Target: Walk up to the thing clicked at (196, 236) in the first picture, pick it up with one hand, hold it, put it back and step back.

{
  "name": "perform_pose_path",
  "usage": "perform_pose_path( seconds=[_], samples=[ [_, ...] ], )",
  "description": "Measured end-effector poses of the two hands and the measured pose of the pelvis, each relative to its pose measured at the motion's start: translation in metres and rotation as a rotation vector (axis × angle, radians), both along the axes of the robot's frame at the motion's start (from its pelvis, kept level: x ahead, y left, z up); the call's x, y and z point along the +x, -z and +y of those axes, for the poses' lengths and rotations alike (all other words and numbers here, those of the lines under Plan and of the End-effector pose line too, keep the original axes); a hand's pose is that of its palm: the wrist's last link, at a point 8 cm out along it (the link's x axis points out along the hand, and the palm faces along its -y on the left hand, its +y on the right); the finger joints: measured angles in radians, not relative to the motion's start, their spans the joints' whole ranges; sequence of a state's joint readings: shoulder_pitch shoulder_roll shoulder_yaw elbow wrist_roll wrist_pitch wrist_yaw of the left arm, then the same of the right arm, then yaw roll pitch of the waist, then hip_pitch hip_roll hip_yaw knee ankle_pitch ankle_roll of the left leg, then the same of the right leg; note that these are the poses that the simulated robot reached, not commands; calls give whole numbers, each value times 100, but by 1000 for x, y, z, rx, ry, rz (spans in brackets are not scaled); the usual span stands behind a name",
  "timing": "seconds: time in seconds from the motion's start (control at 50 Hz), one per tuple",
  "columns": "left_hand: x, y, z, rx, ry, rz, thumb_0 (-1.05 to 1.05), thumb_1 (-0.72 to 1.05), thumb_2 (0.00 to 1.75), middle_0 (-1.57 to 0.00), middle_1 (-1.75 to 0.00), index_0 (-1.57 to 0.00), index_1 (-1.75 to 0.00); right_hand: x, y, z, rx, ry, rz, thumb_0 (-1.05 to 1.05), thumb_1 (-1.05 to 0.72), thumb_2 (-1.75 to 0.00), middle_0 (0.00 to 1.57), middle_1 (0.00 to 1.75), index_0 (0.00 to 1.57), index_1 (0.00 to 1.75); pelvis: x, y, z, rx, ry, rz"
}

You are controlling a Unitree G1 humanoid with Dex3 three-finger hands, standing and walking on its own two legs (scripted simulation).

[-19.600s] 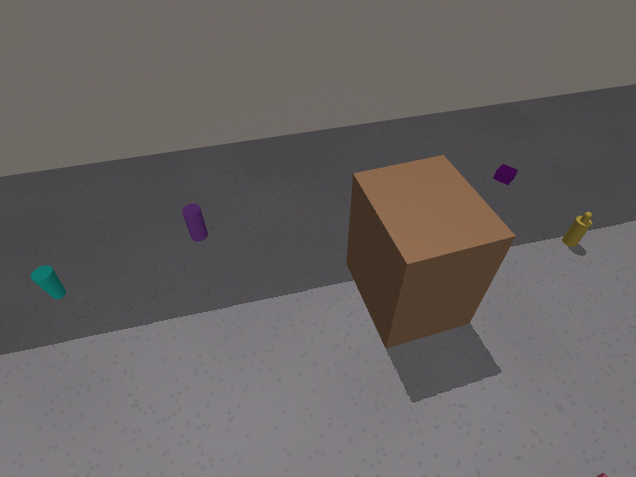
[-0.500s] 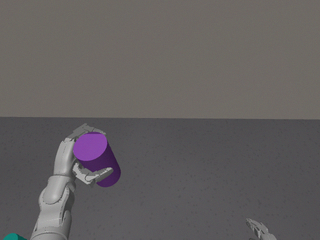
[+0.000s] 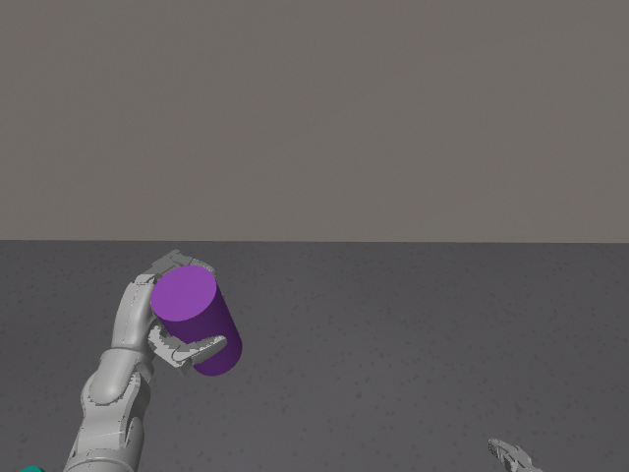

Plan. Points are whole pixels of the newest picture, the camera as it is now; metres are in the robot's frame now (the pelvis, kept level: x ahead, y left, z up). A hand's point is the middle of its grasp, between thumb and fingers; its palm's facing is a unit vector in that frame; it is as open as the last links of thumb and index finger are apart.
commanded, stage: hold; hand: left
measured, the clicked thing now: (202, 324) +0.32 +0.15 +0.02
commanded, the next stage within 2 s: crouch in 0.06 s
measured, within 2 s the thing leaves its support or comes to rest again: neither
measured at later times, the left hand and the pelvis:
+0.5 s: hand (206, 334) +0.33 +0.15 -0.02, palm faces -0.08 -1.00 +0.02, open 10.3 cm; pelvis -0.02 +0.00 -0.02, yaw +0 degrees
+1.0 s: hand (234, 379) +0.36 +0.16 -0.27, palm faces -0.07 -1.00 -0.02, open 10.3 cm; pelvis -0.06 +0.00 -0.23, yaw -2 degrees
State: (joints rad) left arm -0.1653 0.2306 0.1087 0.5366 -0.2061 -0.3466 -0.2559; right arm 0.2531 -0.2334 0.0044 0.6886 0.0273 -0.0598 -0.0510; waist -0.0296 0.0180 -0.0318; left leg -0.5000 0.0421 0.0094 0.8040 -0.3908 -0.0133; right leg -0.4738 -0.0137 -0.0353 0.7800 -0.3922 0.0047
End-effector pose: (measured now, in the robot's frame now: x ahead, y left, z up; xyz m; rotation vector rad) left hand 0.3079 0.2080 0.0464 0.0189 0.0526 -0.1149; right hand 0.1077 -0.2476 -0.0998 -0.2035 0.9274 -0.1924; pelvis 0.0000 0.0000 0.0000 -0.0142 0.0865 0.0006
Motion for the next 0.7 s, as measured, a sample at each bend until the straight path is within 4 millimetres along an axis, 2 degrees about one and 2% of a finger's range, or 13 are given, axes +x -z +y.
perform_pose_path(
  seconds=[0.1, 0.24, 0.36, 0.46, 0.54, 0.62, 0.7],
  samples=[
    [4, 0, 4, -11, -33, -13, -2, -50, 111, -69, -110, -71, -114, 0, -2, 1, -3, -1, -6, 1, -90, -90, 20, 30, 20, 30, -3, 0, -2, 3, 2, 3],
    [-5, 2, 0, 8, 18, -3, -2, -49, 109, -69, -109, -71, -113, 1, -3, -1, -4, 2, -13, 1, -89, -90, 20, 30, 20, 30, -1, 0, 0, 0, 1, 4],
    [-5, 18, -1, -14, -16, 26, -2, -45, 103, -70, -105, -73, -109, 5, -1, 0, -5, -13, -19, 1, -88, -90, 20, 30, 20, 30, -4, 4, 0, 0, -2, 20],
    [-1, 47, -1, -23, -35, 45, -2, -44, 101, -70, -104, -73, -108, 3, 10, -2, -15, -40, 1, 1, -87, -90, 20, 30, 20, 30, -12, 15, -2, 1, -2, 68],
    [2, 80, -1, -31, -41, 50, -2, -44, 101, -70, -104, -73, -108, -5, 28, -6, -29, -58, 38, 1, -87, -90, 20, 30, 20, 30, -18, 32, -2, -2, -3, 137],
    [8, 123, -1, -22, -26, 38, -2, -44, 101, -70, -105, -72, -108, -16, 59, -13, -51, -74, 78, 1, -87, -90, 20, 30, 20, 30, -23, 64, -2, -8, -4, 232],
    [17, 169, -1, -6, -4, 11, -2, -44, 101, -70, -105, -72, -108, -27, 100, -18, -70, -80, 124, 1, -88, -90, 20, 30, 20, 30, -28, 105, -1, -15, 0, 319]
  ],
)
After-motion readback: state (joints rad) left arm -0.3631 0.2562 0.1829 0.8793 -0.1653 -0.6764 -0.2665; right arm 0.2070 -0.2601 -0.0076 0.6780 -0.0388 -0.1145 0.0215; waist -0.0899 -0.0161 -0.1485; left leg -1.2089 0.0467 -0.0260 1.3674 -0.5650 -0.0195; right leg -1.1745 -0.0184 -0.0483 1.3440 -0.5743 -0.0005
